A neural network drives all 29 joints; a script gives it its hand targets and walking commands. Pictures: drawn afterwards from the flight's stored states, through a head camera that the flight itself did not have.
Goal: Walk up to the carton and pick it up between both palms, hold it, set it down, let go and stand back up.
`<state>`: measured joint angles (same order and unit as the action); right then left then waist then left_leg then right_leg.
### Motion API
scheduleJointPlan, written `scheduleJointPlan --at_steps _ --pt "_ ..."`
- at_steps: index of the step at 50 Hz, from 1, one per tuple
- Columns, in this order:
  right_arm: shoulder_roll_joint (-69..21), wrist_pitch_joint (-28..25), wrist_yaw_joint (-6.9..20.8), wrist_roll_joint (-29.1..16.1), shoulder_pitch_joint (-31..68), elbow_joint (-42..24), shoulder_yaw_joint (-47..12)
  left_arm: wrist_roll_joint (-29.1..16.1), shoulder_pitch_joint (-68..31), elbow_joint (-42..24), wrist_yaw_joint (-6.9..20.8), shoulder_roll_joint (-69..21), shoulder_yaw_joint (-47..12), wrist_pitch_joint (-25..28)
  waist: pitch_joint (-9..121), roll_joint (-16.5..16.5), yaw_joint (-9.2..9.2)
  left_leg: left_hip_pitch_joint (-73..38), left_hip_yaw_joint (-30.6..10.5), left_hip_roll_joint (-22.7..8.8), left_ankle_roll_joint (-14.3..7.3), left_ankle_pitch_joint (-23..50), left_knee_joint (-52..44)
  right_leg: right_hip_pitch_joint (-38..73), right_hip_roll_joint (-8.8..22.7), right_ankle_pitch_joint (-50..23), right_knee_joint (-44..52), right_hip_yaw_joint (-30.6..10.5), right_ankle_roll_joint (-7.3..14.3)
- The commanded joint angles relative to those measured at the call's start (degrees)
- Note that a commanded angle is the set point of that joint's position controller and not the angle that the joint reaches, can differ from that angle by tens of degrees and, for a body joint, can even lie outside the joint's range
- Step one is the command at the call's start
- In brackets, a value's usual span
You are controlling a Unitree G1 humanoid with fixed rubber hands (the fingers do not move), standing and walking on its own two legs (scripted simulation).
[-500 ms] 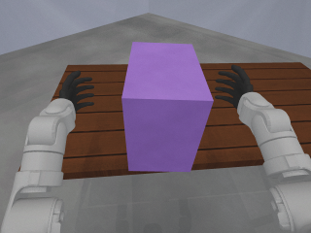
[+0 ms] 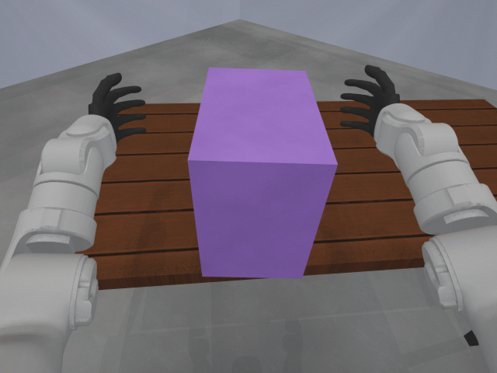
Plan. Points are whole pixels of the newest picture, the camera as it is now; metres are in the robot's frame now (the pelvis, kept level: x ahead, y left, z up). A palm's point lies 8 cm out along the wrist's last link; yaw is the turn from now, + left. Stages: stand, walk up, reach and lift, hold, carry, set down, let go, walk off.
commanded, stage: reach and lift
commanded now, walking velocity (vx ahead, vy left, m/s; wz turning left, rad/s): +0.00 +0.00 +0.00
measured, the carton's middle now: (254, 171) +0.49 +0.00 +0.09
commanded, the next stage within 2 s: none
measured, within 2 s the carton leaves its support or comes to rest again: neither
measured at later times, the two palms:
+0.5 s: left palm (121, 133) +0.45 +0.22 +0.20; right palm (368, 129) +0.45 -0.18 +0.22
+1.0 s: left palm (134, 166) +0.44 +0.21 +0.15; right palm (354, 160) +0.44 -0.17 +0.16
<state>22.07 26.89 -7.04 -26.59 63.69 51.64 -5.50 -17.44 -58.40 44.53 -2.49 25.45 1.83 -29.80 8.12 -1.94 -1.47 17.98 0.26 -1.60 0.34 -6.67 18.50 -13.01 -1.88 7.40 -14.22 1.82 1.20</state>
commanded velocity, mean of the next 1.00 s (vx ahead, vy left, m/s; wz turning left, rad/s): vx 0.00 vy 0.00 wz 0.00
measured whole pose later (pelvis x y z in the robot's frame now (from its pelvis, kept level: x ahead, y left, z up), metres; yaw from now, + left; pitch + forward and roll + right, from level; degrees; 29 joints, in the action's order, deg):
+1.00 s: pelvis +0.00 +0.00 +0.00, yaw +0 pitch +10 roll -1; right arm 14.4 10.8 -7.6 -18.0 56.3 59.9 -0.6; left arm -12.2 -53.9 58.2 -3.2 16.3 3.3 -8.7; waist 9.3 -1.3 -0.6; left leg 21.7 -0.2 -1.2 0.1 -6.0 17.8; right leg -16.4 -1.6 6.4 -13.0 2.0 0.9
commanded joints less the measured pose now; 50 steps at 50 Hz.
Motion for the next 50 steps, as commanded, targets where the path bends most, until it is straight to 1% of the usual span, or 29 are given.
scheduleJointPlan --at_steps 1,7,12,17,21,23,26,31,35,41,46,50 --pt "7.5 -2.7 -0.4 0.4 24.3 -3.5 2.2 0.0 -26.9 -5.3 0.6 6.8 0.8 4.1 24.1 4.6 -0.46 -14.8 -0.4 1.4 0.4 15.0 1.2 5.6 0.6 -17.7 -0.3 -0.7 -1.5" --pt "6.8 -4.4 -0.2 1.1 25.9 -0.7 1.8 -0.3 -28.5 -0.5 0.9 5.8 -0.7 6.7 22.9 4.3 -0.6 -14.5 -0.7 1.1 0.8 13.7 1.2 3.9 0.5 -14.8 0.6 -0.2 -1.2" --pt "6.9 -6.4 0.1 2.4 26.9 0.1 2.9 -0.2 -29.9 1.4 0.4 5.2 -1.1 9.2 24.7 4.6 -0.53 -15.2 -0.7 1.0 1.1 14.1 1.2 3.0 0.4 -14.0 0.7 0.3 -1.2" --pt "6.2 -8.3 0.4 3.2 27.1 1.0 3.0 0.2 -30.3 2.6 -0.3 4.6 -0.8 11.3 26.7 4.0 0.12 -15.9 -0.6 0.9 1.2 15.7 1.8 2.7 0.4 -14.9 0.6 0.4 -1.4" --pt "5.1 -9.5 0.5 2.6 25.7 3.0 2.1 1.0 -29.2 4.3 -0.4 3.4 -0.3 13.0 26.0 3.7 0.82 -15.1 -0.4 0.8 1.1 17.3 1.6 3.6 0.3 -16.9 0.3 0.2 -1.5" --pt "5.2 -10.3 0.4 3.0 24.9 2.9 2.4 1.7 -27.8 5.0 -0.3 3.0 0.3 13.8 25.8 3.4 0.78 -15.6 -0.5 0.9 1.2 17.6 1.5 3.8 0.4 -17.3 0.5 0.0 -1.6" --pt "4.7 -11.6 0.2 3.8 23.0 3.4 2.9 2.4 -26.5 4.8 0.0 2.0 0.6 14.9 26.5 3.8 0.64 -16.4 -0.4 1.0 1.4 18.7 1.4 4.1 0.4 -18.2 0.8 0.1 -1.5" --pt "3.3 -13.6 -0.1 5.6 20.2 1.6 4.4 4.6 -24.1 3.3 0.5 0.9 2.2 17.3 27.0 4.1 0.77 -17.2 -0.2 1.5 1.5 20.4 1.3 4.2 0.1 -19.5 1.0 0.4 -1.5" --pt "2.7 -15.3 -0.1 6.7 18.9 0.2 5.4 4.7 -22.9 2.5 0.5 -0.6 2.0 19.3 26.9 4.6 0.52 -18.3 0.0 1.6 1.9 20.6 1.8 2.6 0.0 -18.1 1.4 0.6 -1.2" --pt "1.9 -16.8 -0.1 7.5 17.5 0.4 6.1 4.7 -22.4 2.4 -0.1 -2.1 1.7 21.2 27.0 5.3 0.37 -18.6 -0.3 1.4 2.1 19.6 2.3 0.6 -0.4 -15.9 1.2 1.1 -1.0" --pt "0.3 -18.1 -0.5 9.0 17.7 -0.3 6.5 5.1 -21.9 4.1 -0.7 -2.6 2.5 22.9 27.8 3.2 0.85 -17.2 0.0 1.5 1.4 17.8 2.1 0.7 -0.2 -15.6 0.4 1.3 -1.5" --pt "-1.1 -18.9 -1.0 9.0 17.4 0.3 6.3 5.7 -22.1 5.8 -0.8 -3.1 2.9 24.5 27.6 3.4 1.05 -15.1 0.3 1.7 0.9 17.0 2.0 2.0 0.0 -16.1 -0.3 1.2 -1.8"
